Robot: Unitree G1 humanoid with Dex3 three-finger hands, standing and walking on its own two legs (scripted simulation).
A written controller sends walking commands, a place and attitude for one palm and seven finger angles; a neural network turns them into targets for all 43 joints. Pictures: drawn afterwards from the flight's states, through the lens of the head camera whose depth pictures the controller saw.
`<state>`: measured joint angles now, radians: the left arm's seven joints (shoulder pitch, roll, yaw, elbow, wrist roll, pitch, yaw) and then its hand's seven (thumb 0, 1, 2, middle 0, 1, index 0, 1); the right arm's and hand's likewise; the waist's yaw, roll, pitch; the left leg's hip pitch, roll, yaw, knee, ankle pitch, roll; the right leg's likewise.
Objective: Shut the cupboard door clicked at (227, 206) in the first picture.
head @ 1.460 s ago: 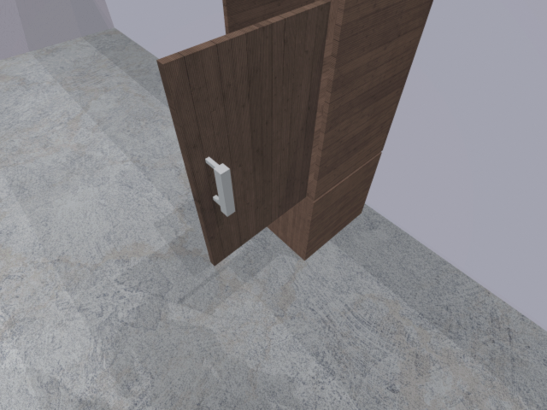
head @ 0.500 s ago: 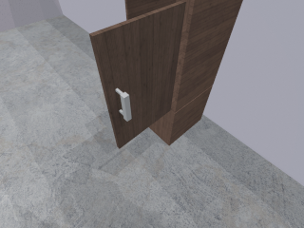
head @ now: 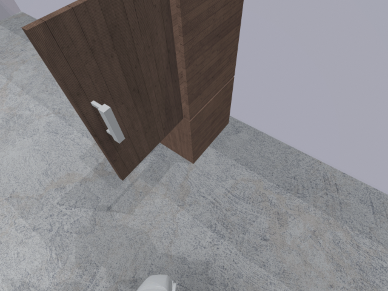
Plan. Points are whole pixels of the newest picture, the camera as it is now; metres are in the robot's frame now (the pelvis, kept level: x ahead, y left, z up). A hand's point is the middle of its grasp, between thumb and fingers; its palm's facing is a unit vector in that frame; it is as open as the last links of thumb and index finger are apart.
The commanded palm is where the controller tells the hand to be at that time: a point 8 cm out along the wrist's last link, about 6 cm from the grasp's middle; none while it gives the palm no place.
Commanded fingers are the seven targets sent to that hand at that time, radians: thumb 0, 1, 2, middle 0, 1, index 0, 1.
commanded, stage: walk to a spot facing it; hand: left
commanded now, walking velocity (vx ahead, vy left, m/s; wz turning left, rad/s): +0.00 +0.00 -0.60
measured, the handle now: (107, 121) +0.51 +0.29 -0.02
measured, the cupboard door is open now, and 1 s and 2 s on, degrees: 91 91 91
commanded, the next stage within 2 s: none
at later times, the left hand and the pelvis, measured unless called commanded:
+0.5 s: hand (121, 271) +0.16 +0.20 -0.15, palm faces -0.24 -0.94 -0.22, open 7.4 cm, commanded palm none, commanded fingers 0.00 0.90 0.90 -0.20 -0.30 -0.20 -0.30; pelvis +0.01 +0.01 +0.01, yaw -18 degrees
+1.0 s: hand (177, 240) +0.24 +0.07 -0.15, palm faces -0.61 -0.78 -0.17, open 7.4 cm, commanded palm none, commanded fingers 0.00 0.90 0.90 -0.20 -0.30 -0.20 -0.30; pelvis +0.03 -0.02 +0.01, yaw -37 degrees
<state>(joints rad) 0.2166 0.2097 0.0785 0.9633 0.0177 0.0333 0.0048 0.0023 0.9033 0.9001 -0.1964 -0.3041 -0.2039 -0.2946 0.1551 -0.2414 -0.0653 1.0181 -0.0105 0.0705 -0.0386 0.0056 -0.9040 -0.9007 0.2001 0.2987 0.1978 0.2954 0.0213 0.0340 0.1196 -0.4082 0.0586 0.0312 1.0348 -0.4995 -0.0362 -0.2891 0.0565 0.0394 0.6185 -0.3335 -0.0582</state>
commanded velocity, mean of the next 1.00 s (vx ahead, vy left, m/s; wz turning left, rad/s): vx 0.06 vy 0.00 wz -0.60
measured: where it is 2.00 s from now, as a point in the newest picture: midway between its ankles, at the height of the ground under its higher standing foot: (284, 280)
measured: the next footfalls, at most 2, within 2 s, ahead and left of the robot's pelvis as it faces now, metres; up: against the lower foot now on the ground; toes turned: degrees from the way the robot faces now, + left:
left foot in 0.30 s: +0.07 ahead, +0.15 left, +0.00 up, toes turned -14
right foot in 0.58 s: +0.01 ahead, -0.15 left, +0.00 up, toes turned -23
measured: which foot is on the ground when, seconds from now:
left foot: up 0.00-0.28, down 0.30-0.58, up 0.60-0.80, down 0.82-1.00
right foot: down 0.00-0.30, up 0.32-0.56, down 0.58-0.82, up 0.84-1.00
